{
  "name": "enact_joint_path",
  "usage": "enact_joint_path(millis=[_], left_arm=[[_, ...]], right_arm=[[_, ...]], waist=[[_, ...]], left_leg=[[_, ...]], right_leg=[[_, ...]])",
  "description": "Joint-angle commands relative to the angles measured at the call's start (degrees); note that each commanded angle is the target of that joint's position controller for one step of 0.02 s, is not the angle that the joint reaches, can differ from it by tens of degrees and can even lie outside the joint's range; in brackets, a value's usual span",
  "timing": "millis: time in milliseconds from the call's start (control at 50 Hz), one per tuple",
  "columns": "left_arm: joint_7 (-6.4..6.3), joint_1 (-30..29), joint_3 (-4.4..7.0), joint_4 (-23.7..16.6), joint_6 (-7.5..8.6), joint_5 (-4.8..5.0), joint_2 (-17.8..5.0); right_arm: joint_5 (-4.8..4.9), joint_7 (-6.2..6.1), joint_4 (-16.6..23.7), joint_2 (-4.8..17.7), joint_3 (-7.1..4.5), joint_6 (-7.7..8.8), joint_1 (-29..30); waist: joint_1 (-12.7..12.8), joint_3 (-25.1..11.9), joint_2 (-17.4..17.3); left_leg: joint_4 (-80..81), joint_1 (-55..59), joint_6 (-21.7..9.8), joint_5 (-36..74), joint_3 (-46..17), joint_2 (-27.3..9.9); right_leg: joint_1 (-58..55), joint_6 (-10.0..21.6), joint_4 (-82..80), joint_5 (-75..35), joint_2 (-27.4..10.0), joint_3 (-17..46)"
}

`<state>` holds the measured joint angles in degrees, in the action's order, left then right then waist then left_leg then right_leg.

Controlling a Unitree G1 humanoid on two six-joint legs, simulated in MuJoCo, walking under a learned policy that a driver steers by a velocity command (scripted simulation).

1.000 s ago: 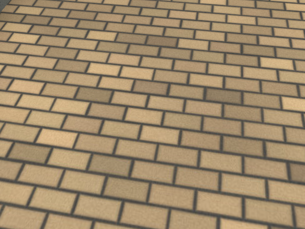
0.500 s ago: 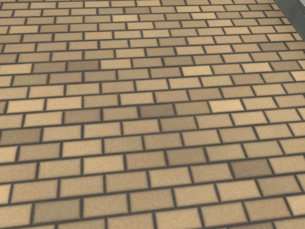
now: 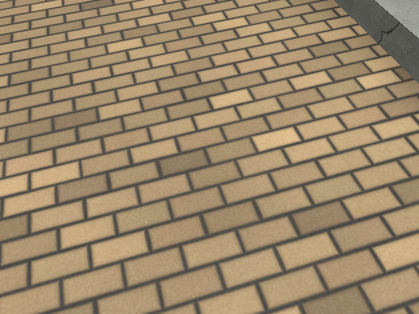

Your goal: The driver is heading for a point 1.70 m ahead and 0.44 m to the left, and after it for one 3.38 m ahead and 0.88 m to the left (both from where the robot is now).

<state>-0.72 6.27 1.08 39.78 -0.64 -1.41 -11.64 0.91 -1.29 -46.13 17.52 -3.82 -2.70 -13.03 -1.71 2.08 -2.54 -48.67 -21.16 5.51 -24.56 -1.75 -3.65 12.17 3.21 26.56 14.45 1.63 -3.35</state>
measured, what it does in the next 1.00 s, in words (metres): walks ahead, turning left: left foot, then right foot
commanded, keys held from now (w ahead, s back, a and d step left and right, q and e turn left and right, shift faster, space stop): q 0.34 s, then w+q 0.38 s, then w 0.22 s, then w+e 0.06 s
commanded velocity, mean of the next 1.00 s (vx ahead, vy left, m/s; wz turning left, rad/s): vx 0.22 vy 0.00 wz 0.43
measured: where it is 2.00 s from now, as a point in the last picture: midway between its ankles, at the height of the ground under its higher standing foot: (136, 246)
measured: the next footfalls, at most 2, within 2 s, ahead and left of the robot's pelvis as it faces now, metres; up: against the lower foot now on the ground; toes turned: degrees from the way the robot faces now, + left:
left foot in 0.24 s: -0.01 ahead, +0.13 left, +0.00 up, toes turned +11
right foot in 0.78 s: +0.23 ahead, -0.02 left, +0.00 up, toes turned +31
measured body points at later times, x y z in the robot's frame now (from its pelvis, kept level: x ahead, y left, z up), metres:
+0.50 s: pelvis -0.01 +0.06 +0.01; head +0.01 +0.10 +0.46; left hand +0.06 +0.38 -0.10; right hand +0.17 -0.19 -0.07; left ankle -0.05 +0.12 -0.74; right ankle +0.06 -0.11 -0.67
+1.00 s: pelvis +0.18 +0.08 +0.01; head +0.21 +0.07 +0.46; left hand +0.08 +0.34 -0.11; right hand +0.44 -0.09 -0.10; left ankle +0.14 +0.22 -0.67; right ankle +0.20 -0.04 -0.74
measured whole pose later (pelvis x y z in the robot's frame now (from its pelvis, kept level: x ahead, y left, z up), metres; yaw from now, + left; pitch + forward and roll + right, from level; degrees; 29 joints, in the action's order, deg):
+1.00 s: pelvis +0.18 +0.08 +0.01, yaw +29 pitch +2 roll -1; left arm 0.8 19.7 3.2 49.2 5.5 0.5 -14.9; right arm 0.5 0.1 -39.6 17.8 -2.8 3.3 -13.7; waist 2.9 0.2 -3.1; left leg -56.4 -32.6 -0.5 -15.7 -3.2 -2.8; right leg 5.8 1.9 17.2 13.2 2.3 0.9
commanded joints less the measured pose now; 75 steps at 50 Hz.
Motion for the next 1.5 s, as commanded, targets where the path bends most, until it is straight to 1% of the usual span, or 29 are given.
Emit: enact_joint_path(millis=[20, 180, 240, 260, 280, 300, 320, 340, 380, 440, 660, 720, 760, 780, 800, 820, 840, 920, 1000, 1060, 1140, 1200, 1220, 1240, 1260, 1280, 1320, 1400, 1500], left_arm=[[-1.01, 0.64, 4.22, -1.79, -0.24, 0.47, -12.97], [-1.37, -2.7, 5.2, -0.57, -1.11, 1.3, -13.59], [-1.45, -1.43, 5.37, 1.18, -1.5, 2.73, -12.87], [-1.17, -0.24, 4.77, 0.82, -1.28, 0.91, -10.09], [-1.49, -7.0, 4.19, -2.93, -0.94, -0.11, -9.07], [-1.61, -8.33, 4.86, -2.91, -0.85, 0.34, -11.05], [-1.46, -6.82, 5.29, -2.11, -0.9, 1.41, -11.88], [-1.72, -4.85, 5.65, -0.6, -0.95, 1.51, -12.24], [-1.32, -3.06, 6.02, 0.4, -0.41, 1.09, -12.83], [-0.37, -5.12, 5.97, 0.08, 1.34, 2.04, -12.48], [1.81, -9.76, 4.72, -0.95, 6.76, 2.73, -11.15], [2.09, -6.74, 5.09, -0.38, 7.9, 3.18, -12.65], [1.83, 0.52, 5.57, 1.94, 8.45, 2.59, -13.37], [1.36, 7.4, 6.1, 3.13, 8.59, 1.89, -15.14], [1.18, 13.48, 7.08, 4.26, 8.31, 0.66, -20.48], [2.07, 15.53, 7.27, 5.94, 8.02, 1.25, -20.27], [2.21, 12.79, 5.93, 5.15, 7.96, 2.01, -15.59], [1.44, 9.18, 3.79, 4.76, 7.1, 1.15, -10.41], [1.12, 11.19, 3.89, 5.97, 6.76, 2.58, -12.6], [0.7, 13.27, 4.17, 6.59, 5.95, 2.9, -14.24], [0.31, 16.43, 4.33, 7.47, 5.05, 3.56, -15.06], [0.22, 16.13, 4.16, 7.15, 4.56, 2.89, -14.86], [0.35, 15.39, 3.07, 5.61, 4.61, 1.8, -12.02], [0.28, 23.08, 0.94, 4.05, 5.19, 2.09, -4.59], [0.23, 23.12, 1.77, 4.79, 5.51, 3.71, -8.67], [0.23, 18.04, 3.1, 3.82, 5.34, 4.76, -12.74], [0.15, 13.04, 3.25, 2.88, 4.81, 3.51, -11.99], [0.65, 12.29, 3.02, 1.88, 2.33, 3.18, -8.14], [2.02, 5.41, 2.4, -1.2, 2.45, 2.62, -7.28]], right_arm=[[0.33, -0.27, 5.35, 5.99, -1.22, 0.49, 3.64], [0.4, 1.2, 6.44, 4.41, -1.13, -0.09, 1.65], [-0.16, 1.74, 5.6, 6.14, -1.99, 0.01, -2.48], [-0.26, 0.81, 6.29, 12.2, -3.57, 0.21, -3.62], [-1.71, 1.06, 7.4, 16.14, -4.15, 1.14, -4.34], [-2.65, 1.44, 8.08, 13.84, -3.52, 2.52, -3.87], [-2.21, 1.4, 8.18, 12.52, -3.1, 3.5, -1.0], [-1.09, 1.07, 8.61, 11.46, -3.01, 3.73, 2.22], [0.82, 0.26, 8.13, 8.74, -2.04, 3.63, 0.84], [-0.09, -0.23, 8.08, 8.45, -1.77, 4.17, -1.98], [0.47, -0.14, 7.56, 11.24, -2.66, 4.59, -5.09], [0.4, 0.14, 7.91, 10.22, -2.37, 4.41, -4.57], [0.14, 0.13, 7.92, 6.83, -1.27, 4.41, -4.38], [-0.44, 0.15, 8.19, 3.79, -0.19, 4.68, -4.22], [-0.14, 0.12, 10.02, 0.1, 0.93, 5.31, -6.31], [1.36, -0.3, 10.86, 4.18, 0.14, 5.85, -7.23], [1.71, -0.25, 9.85, 8.04, -0.84, 6.08, -5.64], [0.05, 1.11, 10.18, 5.6, -0.58, 6.96, -0.29], [-1.05, 1.72, 13.14, 1.94, 0.99, 7.61, 5.54], [-0.6, 2.56, 14.73, 0.62, 1.74, 8.56, 10.84], [0.21, 3.25, 15.61, 3.41, 0.63, 9.04, 12.56], [0.02, 2.31, 12.84, 7.53, -1.75, 9.0, 1.83], [-0.92, 1.61, 11.65, 10.43, -2.79, 8.77, -7.35], [-2.03, 1.59, 10.55, 15.73, -3.87, 8.05, -12.45], [-1.76, 1.95, 10.1, 10.92, -2.74, 7.87, -12.49], [-1.18, 1.89, 9.95, 7.56, -1.71, 7.87, -8.57], [-1.32, 2.06, 9.42, 4.03, -0.72, 7.99, -2.45], [-1.43, 2.03, 7.66, 3.43, -1.16, 9.62, 1.63], [-1.32, 1.4, 5.5, 6.41, -2.25, 9.68, 1.31]], waist=[[3.51, -3.26, 9.48], [1.67, -5.21, 8.98], [-0.77, -5.65, 6.09], [0.82, -5.97, -7.46], [-1.73, -4.88, -15.58], [-2.82, -6.97, -6.67], [-0.67, -5.55, -4.57], [0.93, -4.46, -1.98], [1.15, -5.27, -3.17], [-0.26, -2.34, -4.54], [-2.64, 0.38, -5.69], [-0.62, -0.41, -6.37], [3.13, -2.94, -5.87], [6.23, -6.99, -2.68], [6.01, -11.25, 11.96], [5.72, -9.01, 17.65], [5.65, -2.6, 12.29], [3.83, 1.2, 8.94], [4.47, 2.06, 8.02], [5.77, 2.1, 7.61], [4.47, 1.18, 8.46], [-2.57, -5.45, 7.79], [-7.01, -13.17, 5.08], [-4.41, -23.84, -11.97], [-4.71, -23.61, -13.49], [-4.35, -13.64, -8.73], [-1.67, -5.18, -3.83], [2.09, -0.75, -3.15], [1.16, 1.48, -0.36]], left_leg=[[-0.44, -4.15, -0.14, -2.58, 0.63, -0.4], [6.75, 0.69, -3.02, -0.6, 4.44, 0.32], [24.43, 11.36, -7.64, 16.78, 3.87, 2.28], [28.36, 19.76, -12.26, 34.72, -11.76, -7.98], [29.72, 20.3, -24.34, 46.4, -28.75, -19.45], [30.61, 19.99, -26.8, 42.68, -27.06, -18.85], [30.4, 18.91, -23.79, 38.65, -21.67, -15.55], [30.06, 18.44, -20.45, 34.27, -18.16, -12.1], [33.18, 19.28, -18.41, 16.53, -17.71, -8.96], [38.72, 20.98, -18.38, -1.31, -21.02, -8.14], [35.78, 13.48, -18.35, 1.97, -23.29, -5.71], [33.14, 11.23, -17.38, 3.01, -26.2, -5.26], [27.35, 7.8, -15.07, 5.99, -24.03, -2.61], [17.36, 2.78, -12.67, 5.94, -19.95, 0.25], [-0.98, -10.95, -8.47, -4.05, -10.68, 8.39], [-12.82, -21.35, -7.27, -10.23, -9.1, 7.83], [-17.32, -24.8, -7.51, -5.75, -10.4, 4.86], [-13.61, -22.11, -7.37, 6.92, -6.11, -0.19], [-1.39, -19.98, -4.69, 12.41, -0.65, -1.28], [11.26, -12.47, -3.53, 20.28, 1.07, 1.09], [18.08, -4.78, -4.59, 24.16, -0.59, 2.71], [21.78, 13.51, -8.11, 21.37, 0.68, 3.77], [19.71, 28.54, -11.12, 19.01, -5.58, -3.63], [23.49, 46.54, -18.82, 8.08, -29.89, -19.64], [30.87, 43.04, -20.18, -0.79, -40.86, -20.69], [31.84, 35.86, -18.07, -1.45, -32.19, -18.64], [34.22, 22.98, -16.48, 10.11, -18.69, -13.89], [40.43, 13.06, -16.94, 20.5, -6.73, -12.09], [42.3, 14.1, -16.4, 26.11, 3.84, -10.83]], right_leg=[[-6.74, 11.46, -7.52, -21.28, -18.53, 12.46], [-7.93, 10.58, -4.88, -27.75, -20.35, 7.92], [-2.44, 3.06, 4.18, -16.17, -15.88, 1.33], [9.69, -3.1, 18.26, -0.28, -9.81, -5.08], [22.83, -6.66, 30.18, 24.49, 0.08, -1.76], [24.48, -6.65, 39.0, 25.67, -1.17, 5.59], [25.0, -5.98, 40.66, 20.29, -2.49, 7.23], [25.42, -6.01, 39.37, 15.3, -3.21, 7.55], [25.44, -6.4, 36.84, 7.02, -3.76, 7.35], [28.19, -6.42, 29.19, -0.25, -3.35, 7.48], [16.29, -7.27, 3.54, -4.42, -0.81, 7.86], [8.3, -5.53, 0.07, -4.69, -0.37, 7.53], [-3.13, -3.37, -3.71, -7.42, -1.48, 6.25], [-13.33, -0.62, -4.0, -4.03, -7.14, 11.85], [-25.85, 6.26, -9.15, 8.66, -18.35, 31.52], [-25.37, 11.36, -14.07, 22.97, -24.28, 47.41], [-21.03, 10.81, -14.67, 25.07, -22.76, 42.83], [-12.06, 7.65, -16.58, 2.94, -15.07, 23.87], [-7.78, 9.45, -19.1, -9.45, -12.99, 17.92], [-4.32, 8.21, -18.14, -14.86, -11.0, 14.02], [-6.09, 6.17, -15.4, -16.57, -13.9, 16.83], [-4.65, 2.85, -1.17, -28.91, -10.8, 14.29], [3.72, 0.79, 13.45, -20.11, -7.65, 12.59], [21.53, -2.7, 34.73, 9.85, 0.31, 7.44], [27.38, -2.8, 43.88, 18.12, -0.91, 11.83], [31.28, -2.46, 46.87, 13.75, -3.62, 11.35], [28.96, -2.61, 43.56, 6.38, -7.33, 9.46], [24.36, -3.44, 38.77, 1.31, -9.71, 9.18], [25.41, -3.79, 23.38, -12.56, -9.35, 7.89]])
Velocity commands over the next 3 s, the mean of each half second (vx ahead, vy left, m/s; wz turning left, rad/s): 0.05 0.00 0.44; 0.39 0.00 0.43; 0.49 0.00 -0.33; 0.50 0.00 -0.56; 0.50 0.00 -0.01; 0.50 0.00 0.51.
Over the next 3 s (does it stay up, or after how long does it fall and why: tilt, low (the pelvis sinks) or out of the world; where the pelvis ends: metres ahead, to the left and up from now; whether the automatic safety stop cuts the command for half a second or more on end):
stays up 1.23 0.27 0.01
